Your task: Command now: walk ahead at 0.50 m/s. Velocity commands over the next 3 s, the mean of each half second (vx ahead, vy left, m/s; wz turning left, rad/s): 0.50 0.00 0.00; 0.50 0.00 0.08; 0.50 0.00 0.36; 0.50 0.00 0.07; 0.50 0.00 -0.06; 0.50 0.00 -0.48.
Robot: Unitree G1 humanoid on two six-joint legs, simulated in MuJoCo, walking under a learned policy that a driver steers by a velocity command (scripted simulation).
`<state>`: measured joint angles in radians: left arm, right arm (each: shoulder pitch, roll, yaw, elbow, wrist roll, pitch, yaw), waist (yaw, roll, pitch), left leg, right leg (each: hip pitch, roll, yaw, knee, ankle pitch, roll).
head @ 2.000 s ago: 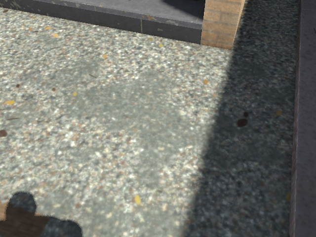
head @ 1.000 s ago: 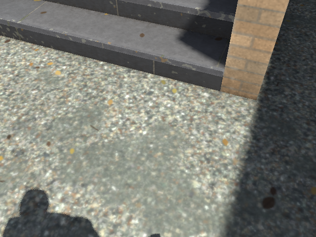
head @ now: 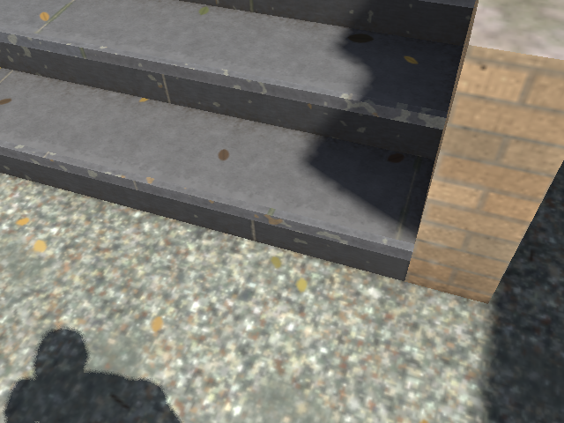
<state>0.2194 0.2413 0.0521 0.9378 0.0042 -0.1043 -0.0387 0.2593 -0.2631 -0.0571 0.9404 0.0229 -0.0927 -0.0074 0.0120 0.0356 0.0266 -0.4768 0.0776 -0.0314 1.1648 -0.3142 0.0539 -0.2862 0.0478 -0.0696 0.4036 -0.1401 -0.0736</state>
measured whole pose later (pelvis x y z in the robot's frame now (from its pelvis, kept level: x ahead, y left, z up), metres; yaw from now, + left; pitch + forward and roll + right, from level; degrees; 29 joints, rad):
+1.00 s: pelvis +0.54 +0.04 -0.01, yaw +3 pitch +2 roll +1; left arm 0.07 0.25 0.04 0.90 0.02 -0.13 -0.01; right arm 0.33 -0.28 -0.06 0.98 0.02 -0.06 0.00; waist -0.04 0.02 0.01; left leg -0.19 -0.05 -0.07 0.85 -0.50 0.05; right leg -0.41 -0.02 -0.05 0.54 -0.15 -0.04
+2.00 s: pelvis +0.99 +0.16 +0.07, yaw +16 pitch +1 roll -1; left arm 0.11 0.18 -0.03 0.76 0.03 -0.06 0.00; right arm 0.37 -0.18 -0.01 1.03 0.01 -0.05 0.01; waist 0.05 0.01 -0.05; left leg -0.35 -0.08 -0.16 1.21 -0.14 0.12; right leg -0.69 0.00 -0.16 1.18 -0.52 -0.11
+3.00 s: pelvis +1.52 +0.39 +0.30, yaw -1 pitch +1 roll +1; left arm 0.36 0.20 -0.01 0.86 0.00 -0.01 -0.04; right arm 0.06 -0.20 0.02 0.67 -0.01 -0.12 0.06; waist 0.01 0.02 -0.09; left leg -0.76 -0.05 -0.05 2.06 -0.28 0.09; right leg -0.43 0.12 0.04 0.87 -0.45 -0.09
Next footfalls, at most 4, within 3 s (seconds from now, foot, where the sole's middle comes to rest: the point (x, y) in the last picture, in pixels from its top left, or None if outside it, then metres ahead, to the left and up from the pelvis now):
0.42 left None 0.41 0.16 -0.78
0.94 right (334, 350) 0.66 -0.07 -0.78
1.42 left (221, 294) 0.82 0.23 -0.78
1.90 right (263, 174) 1.11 0.12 -0.61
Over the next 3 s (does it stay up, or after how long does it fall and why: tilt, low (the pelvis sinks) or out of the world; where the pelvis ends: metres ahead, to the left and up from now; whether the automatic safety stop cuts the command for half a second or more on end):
stays up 1.52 0.39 0.30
